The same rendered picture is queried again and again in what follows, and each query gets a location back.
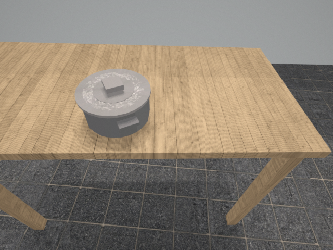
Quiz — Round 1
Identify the lid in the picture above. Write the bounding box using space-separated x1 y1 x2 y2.
74 69 151 118

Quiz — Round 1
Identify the knob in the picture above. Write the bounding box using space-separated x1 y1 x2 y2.
101 76 124 94

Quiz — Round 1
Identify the pot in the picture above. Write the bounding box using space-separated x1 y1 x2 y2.
84 100 150 138

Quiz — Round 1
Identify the table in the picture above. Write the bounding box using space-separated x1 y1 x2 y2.
0 42 332 230

